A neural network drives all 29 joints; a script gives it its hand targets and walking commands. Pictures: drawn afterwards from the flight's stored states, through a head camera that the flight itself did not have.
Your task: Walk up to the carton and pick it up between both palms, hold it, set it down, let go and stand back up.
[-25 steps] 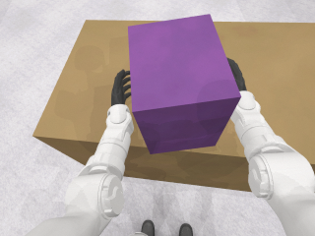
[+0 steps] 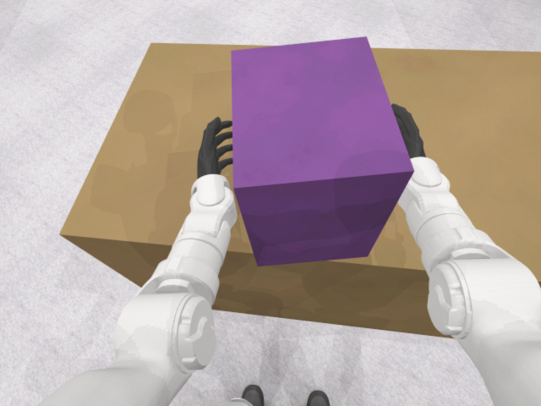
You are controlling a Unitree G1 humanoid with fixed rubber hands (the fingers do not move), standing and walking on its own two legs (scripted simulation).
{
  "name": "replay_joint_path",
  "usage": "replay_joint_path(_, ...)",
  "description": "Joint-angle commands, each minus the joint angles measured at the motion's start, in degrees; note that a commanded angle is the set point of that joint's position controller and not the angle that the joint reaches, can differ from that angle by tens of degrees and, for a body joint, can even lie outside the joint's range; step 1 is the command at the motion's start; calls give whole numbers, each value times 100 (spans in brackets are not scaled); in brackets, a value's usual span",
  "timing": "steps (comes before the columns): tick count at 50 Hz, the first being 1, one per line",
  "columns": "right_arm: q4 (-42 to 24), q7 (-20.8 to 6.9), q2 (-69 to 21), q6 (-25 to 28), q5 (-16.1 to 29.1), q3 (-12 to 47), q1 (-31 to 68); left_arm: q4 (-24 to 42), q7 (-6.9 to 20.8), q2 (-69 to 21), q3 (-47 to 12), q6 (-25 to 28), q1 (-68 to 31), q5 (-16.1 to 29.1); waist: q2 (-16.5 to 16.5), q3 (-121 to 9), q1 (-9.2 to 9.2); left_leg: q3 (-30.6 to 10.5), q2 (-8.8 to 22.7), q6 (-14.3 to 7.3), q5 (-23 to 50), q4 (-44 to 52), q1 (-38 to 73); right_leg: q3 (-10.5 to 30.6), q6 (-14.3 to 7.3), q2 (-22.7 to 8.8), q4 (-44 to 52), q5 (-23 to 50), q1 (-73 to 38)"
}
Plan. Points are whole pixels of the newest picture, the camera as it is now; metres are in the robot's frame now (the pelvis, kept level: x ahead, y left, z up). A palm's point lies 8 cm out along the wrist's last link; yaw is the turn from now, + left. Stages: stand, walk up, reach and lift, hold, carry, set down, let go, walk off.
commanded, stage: reach and lift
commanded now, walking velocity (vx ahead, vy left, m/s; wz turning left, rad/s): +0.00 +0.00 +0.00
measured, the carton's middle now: (306, 164) +0.48 +0.02 +0.01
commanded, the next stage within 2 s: none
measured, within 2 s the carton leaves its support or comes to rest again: leaves its support in 1.56 s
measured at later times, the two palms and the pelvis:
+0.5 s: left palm (213, 177) +0.41 +0.16 +0.05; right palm (412, 164) +0.46 -0.13 +0.05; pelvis +0.01 -0.01 +0.01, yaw +2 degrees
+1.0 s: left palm (213, 178) +0.41 +0.16 +0.05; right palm (411, 167) +0.46 -0.13 +0.05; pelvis +0.03 +0.00 +0.01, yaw +2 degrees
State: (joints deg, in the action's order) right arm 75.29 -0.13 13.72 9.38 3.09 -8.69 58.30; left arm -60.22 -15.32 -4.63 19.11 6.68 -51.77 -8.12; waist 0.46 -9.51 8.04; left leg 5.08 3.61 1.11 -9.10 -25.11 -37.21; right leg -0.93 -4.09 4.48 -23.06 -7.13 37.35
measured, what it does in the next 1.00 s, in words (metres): stands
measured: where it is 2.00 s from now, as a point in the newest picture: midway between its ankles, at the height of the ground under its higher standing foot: outside the picture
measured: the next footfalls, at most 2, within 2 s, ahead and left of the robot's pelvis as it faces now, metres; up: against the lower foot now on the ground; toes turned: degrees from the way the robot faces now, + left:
none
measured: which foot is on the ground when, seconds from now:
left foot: down 0.00-1.00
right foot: down 0.00-1.00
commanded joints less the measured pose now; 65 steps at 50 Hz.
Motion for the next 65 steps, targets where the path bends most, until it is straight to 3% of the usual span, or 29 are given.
replay_joint_path(1,-1042,-95,193,288,-92,8,2777,943,75,134,-85,332,-2361,-78,-742,-3938,36,48,-166,-26,1541,-117,1061,204,422,-220,-368,2271,-2892)
replay_joint_path(8,-1133,-140,-376,373,-683,-448,2619,1023,277,-199,285,483,-2359,-516,-755,-3855,-54,92,-220,-83,1494,63,831,225,528,-338,-387,2677,-3354)
replay_joint_path(11,-1239,-268,-998,427,-1318,-886,2433,1051,501,-583,671,504,-2251,-986,-822,-3674,-105,150,-256,-142,1385,240,756,201,600,-418,-337,2823,-3696)
replay_joint_path(13,-1320,-442,-1723,485,-1981,-1253,2294,1068,720,-1135,858,506,-2165,-1421,-821,-3482,-143,191,-267,-174,1276,424,805,120,644,-461,-262,2823,-3873)
replay_joint_path(16,-1343,-781,-2958,565,-2848,-1554,1969,1027,1069,-2154,765,376,-1890,-1871,-727,-3225,-217,241,-256,-177,1170,630,1061,-16,592,-492,-125,2861,-3980)
replay_joint_path(20,-1378,-979,-3416,588,-3208,-1756,1615,1183,1192,-2511,643,81,-1531,-2037,-678,-2862,-279,264,-218,-206,1195,744,1384,-97,552,-499,-27,2816,-3995)
replay_joint_path(28,-1453,-1046,-3513,700,-3081,-1534,1253,1636,1212,-2583,339,-140,-1101,-1963,-471,-2397,-222,255,-195,-236,1579,727,1800,-183,623,-534,-26,3045,-3957)
replay_joint_path(36,-1395,-1056,-3534,817,-2802,-1251,1129,1816,1193,-2804,4,-239,-758,-1897,-243,-2372,-215,168,-164,-165,2099,489,2193,-281,547,-472,-85,3231,-3656)
replay_joint_path(43,-1408,-1025,-3693,960,-2670,-922,1146,1829,1226,-2924,-174,-170,-675,-1763,-430,-2388,-211,143,-149,-212,2292,392,2091,-277,557,-454,-210,3682,-3772)
replay_joint_path(48,-1410,-982,-3790,1011,-2566,-705,1161,1774,1259,-2925,-233,-88,-737,-1688,-505,-2424,-174,146,-157,-246,2096,466,1902,-222,575,-487,-248,3819,-3996)
replay_joint_path(56,-1350,-924,-3824,913,-2449,-559,1148,1763,1279,-2888,-368,-101,-936,-1575,-461,-2486,-214,173,-176,-262,1724,566,1955,-155,542,-510,-103,3365,-4004)
replay_joint_path(65,-1677,-813,-3960,958,-2401,-405,1607,1802,1301,-2847,-613,-28,-1516,-1319,-527,-2865,-239,215,-209,-235,1443,649,1923,-155,580,-525,-50,3219,-4237)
